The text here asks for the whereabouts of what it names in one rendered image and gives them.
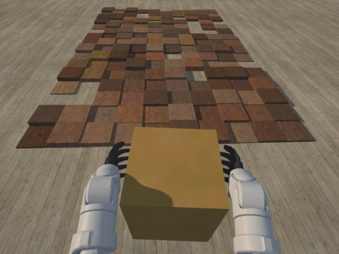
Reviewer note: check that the robot left hand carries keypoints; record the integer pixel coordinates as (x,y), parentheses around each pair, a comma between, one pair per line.
(114,159)

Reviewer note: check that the robot right hand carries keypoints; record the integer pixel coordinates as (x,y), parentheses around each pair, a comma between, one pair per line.
(234,160)

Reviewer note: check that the carton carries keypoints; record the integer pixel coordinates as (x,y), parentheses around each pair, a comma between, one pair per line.
(174,187)

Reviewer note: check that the left robot forearm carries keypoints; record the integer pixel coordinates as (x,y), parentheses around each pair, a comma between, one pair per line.
(96,229)

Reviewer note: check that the right robot forearm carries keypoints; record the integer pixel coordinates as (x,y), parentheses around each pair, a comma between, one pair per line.
(251,214)

